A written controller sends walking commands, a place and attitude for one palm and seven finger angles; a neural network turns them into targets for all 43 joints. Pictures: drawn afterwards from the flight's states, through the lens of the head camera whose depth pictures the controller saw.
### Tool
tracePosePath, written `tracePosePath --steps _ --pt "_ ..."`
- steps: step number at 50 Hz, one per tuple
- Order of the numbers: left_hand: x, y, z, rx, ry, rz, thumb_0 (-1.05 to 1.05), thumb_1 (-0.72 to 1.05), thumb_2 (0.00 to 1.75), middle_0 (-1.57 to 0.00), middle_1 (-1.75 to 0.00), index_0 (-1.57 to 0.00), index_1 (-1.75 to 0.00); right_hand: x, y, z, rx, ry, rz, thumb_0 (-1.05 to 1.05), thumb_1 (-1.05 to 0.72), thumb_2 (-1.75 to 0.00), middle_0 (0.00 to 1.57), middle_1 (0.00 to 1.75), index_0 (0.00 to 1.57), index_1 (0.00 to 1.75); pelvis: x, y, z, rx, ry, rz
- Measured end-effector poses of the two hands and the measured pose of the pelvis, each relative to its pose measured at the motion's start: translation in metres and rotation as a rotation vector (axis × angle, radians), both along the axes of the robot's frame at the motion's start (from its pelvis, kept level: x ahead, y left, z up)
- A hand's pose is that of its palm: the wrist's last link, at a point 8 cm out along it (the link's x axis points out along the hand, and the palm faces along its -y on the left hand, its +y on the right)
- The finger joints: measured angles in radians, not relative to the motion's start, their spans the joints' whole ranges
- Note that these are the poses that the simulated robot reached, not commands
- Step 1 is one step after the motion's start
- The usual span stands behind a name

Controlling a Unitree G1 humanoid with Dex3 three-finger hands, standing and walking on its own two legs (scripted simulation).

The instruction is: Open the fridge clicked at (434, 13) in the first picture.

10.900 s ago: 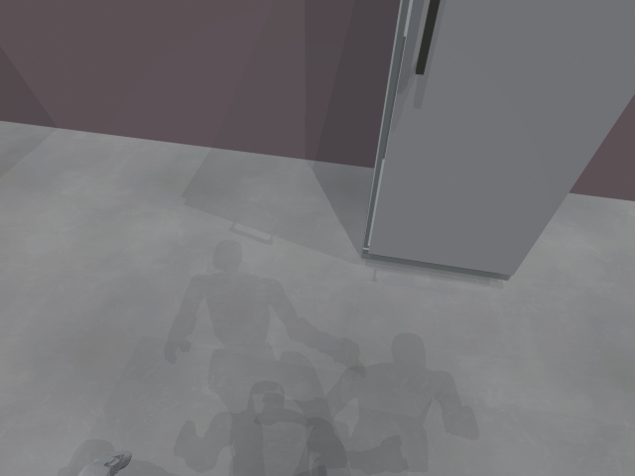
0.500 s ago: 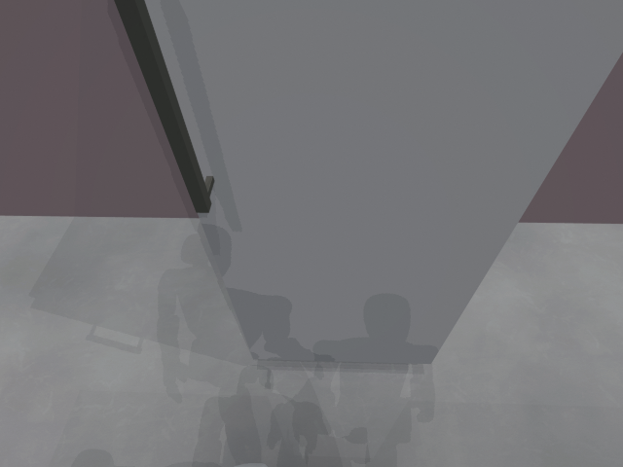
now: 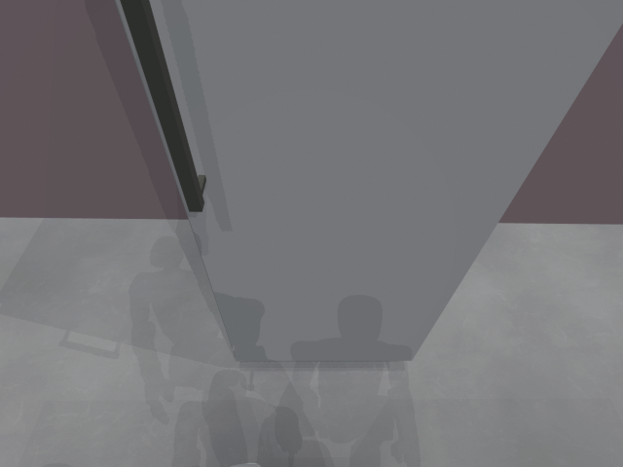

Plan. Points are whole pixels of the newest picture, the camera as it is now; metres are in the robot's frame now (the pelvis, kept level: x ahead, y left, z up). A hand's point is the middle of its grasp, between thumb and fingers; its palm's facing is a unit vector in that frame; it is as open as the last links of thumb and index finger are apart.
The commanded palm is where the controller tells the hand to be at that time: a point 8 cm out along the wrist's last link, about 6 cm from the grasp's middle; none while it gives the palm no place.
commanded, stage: come to a stop and stand still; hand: left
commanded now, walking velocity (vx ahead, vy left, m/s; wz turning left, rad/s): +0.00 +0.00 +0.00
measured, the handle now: (167, 84) +0.46 +0.19 +0.25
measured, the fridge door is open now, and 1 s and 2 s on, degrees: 0 0 0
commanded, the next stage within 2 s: look again from close up in 0.54 s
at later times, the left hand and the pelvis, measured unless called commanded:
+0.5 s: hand out of the picture +0.02 +0.22 -0.17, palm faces -0.03 -0.98 -0.21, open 7.3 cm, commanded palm none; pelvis +0.01 +0.04 +0.00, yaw -2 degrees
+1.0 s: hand out of the picture +0.01 +0.21 -0.17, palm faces -0.04 -0.98 -0.21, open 7.3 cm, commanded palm none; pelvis +0.01 +0.02 +0.01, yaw -2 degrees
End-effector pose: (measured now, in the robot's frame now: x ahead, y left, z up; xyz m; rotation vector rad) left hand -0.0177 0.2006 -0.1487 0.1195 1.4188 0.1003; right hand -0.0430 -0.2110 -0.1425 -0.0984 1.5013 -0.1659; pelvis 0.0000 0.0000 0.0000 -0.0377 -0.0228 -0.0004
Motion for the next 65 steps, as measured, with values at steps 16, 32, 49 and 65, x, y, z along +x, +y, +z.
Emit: tracePosePath --steps 16,32,49,65 --pt "0.054 0.073 0.014 0.107 -0.135 -0.035 0.00 0.91 0.90 -0.20 -0.30 -0.20 -0.30 0.037 0.040 -0.009 0.019 -0.134 0.011 0.03 -0.93 -0.90 0.20 0.30 0.20 0.30 0.010 0.040 -0.001 0.030 0.000 -0.017" --pt "0.017 0.056 0.006 0.045 -0.013 -0.030 0.00 0.91 0.90 -0.20 -0.30 -0.20 -0.30 0.072 0.014 0.009 -0.046 -0.204 0.041 0.01 -0.91 -0.90 0.20 0.30 0.20 0.30 0.012 0.034 0.004 0.034 0.002 -0.030" --pt "0.028 0.054 0.009 0.062 -0.033 -0.043 0.00 0.91 0.90 -0.20 -0.30 -0.20 -0.30 0.074 0.002 0.009 -0.044 -0.190 0.043 0.00 -0.90 -0.90 0.20 0.30 0.20 0.30 0.012 0.024 0.005 0.033 -0.004 -0.031" --pt "0.050 0.055 0.014 0.086 -0.070 -0.057 0.00 0.91 0.90 -0.20 -0.30 -0.20 -0.30 0.068 -0.011 0.009 -0.049 -0.153 0.044 0.00 -0.90 -0.90 0.20 0.30 0.20 0.30 0.015 0.015 0.007 0.038 0.001 -0.026"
